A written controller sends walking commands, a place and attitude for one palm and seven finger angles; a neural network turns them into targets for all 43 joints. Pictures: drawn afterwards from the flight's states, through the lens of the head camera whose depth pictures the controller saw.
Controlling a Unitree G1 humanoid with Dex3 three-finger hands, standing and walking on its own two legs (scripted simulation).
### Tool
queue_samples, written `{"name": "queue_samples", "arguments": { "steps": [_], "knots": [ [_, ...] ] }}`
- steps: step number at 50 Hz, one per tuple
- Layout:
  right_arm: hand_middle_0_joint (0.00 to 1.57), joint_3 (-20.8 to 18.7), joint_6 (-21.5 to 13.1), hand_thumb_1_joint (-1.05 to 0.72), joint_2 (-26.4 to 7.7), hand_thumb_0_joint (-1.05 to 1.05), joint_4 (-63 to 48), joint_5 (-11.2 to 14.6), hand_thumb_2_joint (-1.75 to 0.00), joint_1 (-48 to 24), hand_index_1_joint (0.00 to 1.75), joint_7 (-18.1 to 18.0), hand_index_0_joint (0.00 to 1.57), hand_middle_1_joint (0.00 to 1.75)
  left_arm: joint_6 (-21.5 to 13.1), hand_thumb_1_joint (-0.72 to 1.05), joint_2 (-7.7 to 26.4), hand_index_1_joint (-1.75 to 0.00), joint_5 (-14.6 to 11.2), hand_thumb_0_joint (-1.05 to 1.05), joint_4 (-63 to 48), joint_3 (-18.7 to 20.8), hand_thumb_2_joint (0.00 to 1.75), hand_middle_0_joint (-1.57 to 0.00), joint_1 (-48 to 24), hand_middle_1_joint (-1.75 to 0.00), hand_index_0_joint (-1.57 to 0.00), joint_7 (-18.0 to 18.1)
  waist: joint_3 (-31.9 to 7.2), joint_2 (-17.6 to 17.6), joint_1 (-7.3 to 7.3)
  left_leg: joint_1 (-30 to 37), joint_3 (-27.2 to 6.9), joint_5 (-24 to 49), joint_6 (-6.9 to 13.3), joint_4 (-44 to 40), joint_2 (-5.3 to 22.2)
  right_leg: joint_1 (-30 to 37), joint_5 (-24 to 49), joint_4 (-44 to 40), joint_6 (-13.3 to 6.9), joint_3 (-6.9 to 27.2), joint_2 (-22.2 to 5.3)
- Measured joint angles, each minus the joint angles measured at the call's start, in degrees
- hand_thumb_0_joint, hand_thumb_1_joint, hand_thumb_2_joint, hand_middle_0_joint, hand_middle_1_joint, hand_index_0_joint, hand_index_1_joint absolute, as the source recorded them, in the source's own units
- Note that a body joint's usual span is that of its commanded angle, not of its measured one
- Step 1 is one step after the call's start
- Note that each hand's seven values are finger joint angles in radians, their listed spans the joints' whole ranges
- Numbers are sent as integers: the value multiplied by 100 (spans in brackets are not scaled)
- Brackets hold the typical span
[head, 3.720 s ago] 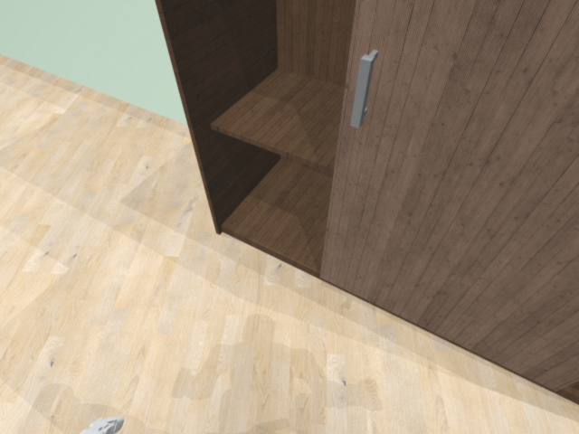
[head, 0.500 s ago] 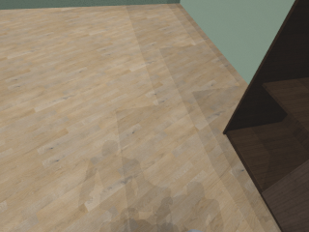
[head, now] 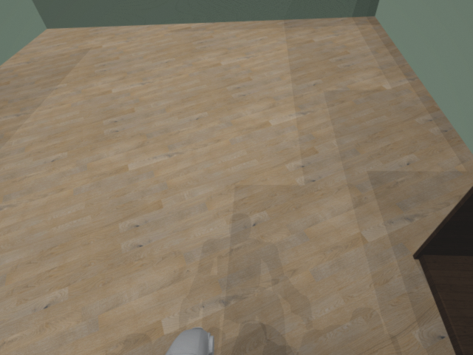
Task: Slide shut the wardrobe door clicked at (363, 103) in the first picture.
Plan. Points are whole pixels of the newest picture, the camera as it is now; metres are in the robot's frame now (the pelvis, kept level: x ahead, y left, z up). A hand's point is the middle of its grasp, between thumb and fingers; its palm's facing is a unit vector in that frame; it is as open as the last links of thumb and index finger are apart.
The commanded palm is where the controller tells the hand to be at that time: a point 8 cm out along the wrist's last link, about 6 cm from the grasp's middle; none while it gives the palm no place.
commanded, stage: walk to a spot facing it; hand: right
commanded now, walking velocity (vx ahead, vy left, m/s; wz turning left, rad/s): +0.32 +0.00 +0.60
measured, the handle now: out of the picture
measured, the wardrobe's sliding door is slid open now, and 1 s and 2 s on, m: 0.49 0.49 0.49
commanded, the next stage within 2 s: turn to face it in 0.46 s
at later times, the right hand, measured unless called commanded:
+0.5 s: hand (284, 268) +0.34 -0.08 -0.17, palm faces -0.26 +0.94 -0.23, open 7.3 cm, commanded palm none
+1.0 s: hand (295, 254) +0.39 -0.11 -0.20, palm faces -0.08 +0.98 -0.16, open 7.4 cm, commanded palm none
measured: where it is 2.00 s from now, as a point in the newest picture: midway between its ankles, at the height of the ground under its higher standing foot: (227, 327)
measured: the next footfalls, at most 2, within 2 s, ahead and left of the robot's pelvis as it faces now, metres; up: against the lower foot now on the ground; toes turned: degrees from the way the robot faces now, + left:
left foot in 0.28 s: +0.25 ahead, +0.14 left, +0.00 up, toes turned +18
right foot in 0.82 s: +0.46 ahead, +0.01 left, +0.00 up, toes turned +6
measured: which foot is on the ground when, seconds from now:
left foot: up 0.00-0.26, down 0.28-0.84, up 0.86-1.00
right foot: down 0.00-0.28, up 0.30-0.80, down 0.82-1.00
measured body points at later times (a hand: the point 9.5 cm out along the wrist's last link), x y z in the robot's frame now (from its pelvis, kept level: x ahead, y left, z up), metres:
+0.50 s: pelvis +0.20 +0.08 -0.01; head +0.23 +0.10 +0.44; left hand +0.17 +0.32 -0.17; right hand +0.36 -0.13 -0.15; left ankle +0.22 +0.13 -0.75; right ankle +0.26 -0.09 -0.65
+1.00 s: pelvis +0.35 +0.06 -0.01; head +0.39 +0.04 +0.43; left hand +0.39 +0.30 -0.15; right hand +0.40 -0.17 -0.18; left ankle +0.29 +0.19 -0.67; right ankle +0.41 +0.00 -0.75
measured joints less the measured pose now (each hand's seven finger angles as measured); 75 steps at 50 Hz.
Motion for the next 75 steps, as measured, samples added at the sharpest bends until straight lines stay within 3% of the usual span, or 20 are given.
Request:
{"name": "queue_samples", "arguments": {
  "steps": [7, 11, 13, 14, 16, 17, 19, 24, 29, 34, 40, 42, 44, 47, 55, 63, 68, 69, 72, 75],
  "knots": [
    [20, 96, 47, -91, 208, 1, -45, 4, -90, -652, 30, 33, 20, 30, 23, 91, -33, -30, 58, 0, 415, 60, 89, -20, 541, -30, -20, 14, 310, -94, 305, 3, 425, 61, 68, -1520, 139, 625, -448, -123, 198, -540, -57],
    [20, 167, -58, -91, 302, 1, -176, 20, -90, -1092, 30, 42, 20, 30, 81, 91, 18, -30, 87, 0, 564, 103, 89, -20, 752, -30, -20, -11, 528, -213, 483, 376, 695, -274, 358, -2525, -109, 872, -898, 167, 446, -815, -251],
    [20, 200, -208, -91, 298, 1, -268, 16, -90, -1214, 30, 38, 20, 30, 138, 91, 30, -30, 66, 0, 629, 118, 89, -20, 859, -30, -20, -42, 588, -244, 472, 807, 857, -340, 555, -3012, -321, 800, -1212, 918, 539, -889, -494],
    [20, 218, -315, -91, 261, 1, -314, 13, -90, -1229, 30, 30, 20, 30, 182, 91, 14, -30, 28, 0, 644, 117, 89, -20, 916, -30, -20, -77, 573, -187, 441, 975, 880, 3, 760, -3193, -349, 541, -1154, 1733, 509, -788, -640],
    [20, 241, -473, -91, 236, 1, -355, 90, -90, -1240, 30, -55, 20, 30, 292, 91, 49, -30, -33, 1, 632, 124, 89, -20, 719, -30, -20, -99, 656, -188, 399, 927, 831, -175, 982, -2741, -459, -401, -1159, 3935, 444, 103, -670],
    [20, 257, -486, -91, 228, 1, -347, 125, -90, -1205, 30, -90, 20, 30, 320, 91, 73, -30, -39, 1, 591, 141, 89, -20, 560, -30, -20, -94, 684, -198, 418, 1031, 804, -371, 1010, -2702, -521, -857, -1022, 4744, 412, 506, -600],
    [20, 287, -474, -91, 225, 0, -267, 161, -90, -1068, 30, -157, 20, 30, 332, 91, 126, -30, -6, 1, 449, 168, 89, -20, 200, -30, -20, -75, 652, -216, 432, 1338, 720, -519, 991, -2948, -645, -1627, -603, 5501, 383, 942, -548],
    [20, 280, -504, -92, 327, 0, 31, 134, -90, -578, 30, -270, 20, 30, 293, 91, 248, -30, 77, 1, -60, 193, 89, -20, -654, -30, -20, -65, 328, -334, 376, 1984, 407, -312, 960, -3851, -851, -2894, 42, 4919, 431, 1268, -614],
    [20, 289, -576, -93, 338, 0, 204, 117, -90, -140, 30, -280, 21, 30, 280, 91, 288, -30, 92, 0, -283, 180, 89, -20, -1177, -30, -20, -124, 60, -448, 189, 2499, 185, -355, 912, -4343, -925, -3305, 486, 4075, 509, 1334, -533],
    [20, 397, -633, -92, 431, 0, 383, 116, -90, 212, 30, -362, 20, 30, 313, 91, 285, -30, 40, 0, -205, 138, 89, -20, -1433, -30, -20, -172, -18, -490, 29, 2991, 162, -596, 811, -4546, -908, -3025, 579, 3033, 455, 1196, -309],
    [20, 494, -551, -91, 550, 1, 616, 108, -90, 509, 30, -450, 20, 30, 371, 91, 169, -30, -3, 0, 21, 53, 90, -20, -1426, -30, -20, -183, 57, -362, -86, 3448, 407, -1175, 591, -4342, -762, -2067, 547, 1700, 214, 960, 155],
    [20, 478, -467, -91, 551, 1, 668, 138, -90, 554, 30, -466, 20, 30, 348, 91, 122, -30, 31, 0, 31, 26, 89, -20, -1376, -30, -20, -181, 128, -238, -68, 3247, 522, -1532, 460, -3602, -608, -1733, 643, 1317, -58, 903, 330],
    [20, 461, -355, -91, 540, 1, 660, 181, -90, 474, 30, -484, 20, 30, 341, 91, 80, -30, 32, 0, 8, -6, 89, -20, -1354, -30, -20, -165, 259, -100, -93, 2589, 412, -1992, 227, -1996, -442, -1720, 324, 1429, -341, 869, 477],
    [20, 399, -213, -91, 520, 1, 570, 162, -90, 299, 30, -468, 20, 30, 385, 92, 72, -30, 0, 0, -31, 20, 89, -20, -1230, -30, -20, -95, 336, -80, -59, 1701, 192, -2074, 25, -474, -303, -1624, 317, 1266, -424, 935, 576],
    [20, 194, -66, -91, 318, 1, 82, 102, -90, -324, 30, -407, 20, 30, 506, 92, 278, -30, 14, 0, -38, 175, 89, -20, -857, -30, -20, -99, 232, -161, 136, 844, -193, -1285, -207, -813, 84, -1495, 630, 689, -448, 1406, 737],
    [20, 161, -11, -91, 138, 1, -315, 130, -90, -879, 30, -419, 20, 30, 576, 91, 367, -30, 50, 0, -155, 314, 89, -20, -664, -30, -20, -136, 121, -306, 379, 1163, -237, -1448, -268, -1741, -151, -1630, 696, 692, -285, 1977, 806],
    [20, 259, -99, -91, 171, 1, -590, 185, -90, -1008, 30, -421, 20, 30, 665, 91, 496, -30, 35, 0, -269, 408, 89, -20, -632, -30, -20, -161, 69, -437, 447, 1953, -173, -1070, -146, -3326, -380, -1852, 642, 953, -82, 2334, 946],
    [20, 282, -145, -91, 171, 1, -648, 172, -90, -974, 30, -426, 20, 30, 682, 91, 524, -30, 10, 0, -301, 431, 89, -20, -613, -30, -20, -173, 30, -427, 416, 2138, -162, -931, -15, -3745, -347, -1962, 524, 1139, -28, 2336, 992],
    [20, 381, -174, -91, 291, 1, -654, 130, -90, -865, 30, -445, 20, 30, 766, 91, 658, -30, 33, 0, -305, 514, 89, -20, -688, -30, -20, -173, 82, -564, 407, 2245, 70, -862, 212, -3685, -281, -2451, -692, 2673, 213, 2046, 937],
    [20, 438, -181, -91, 351, 1, -605, 125, -90, -686, 30, -441, 20, 30, 810, 91, 749, -30, 40, 0, -332, 535, 89, -20, -760, -30, -20, -229, 145, -545, 410, 2500, 288, -843, 221, -3833, -112, -2777, -650, 4063, 386, 1655, 718]
  ]
}}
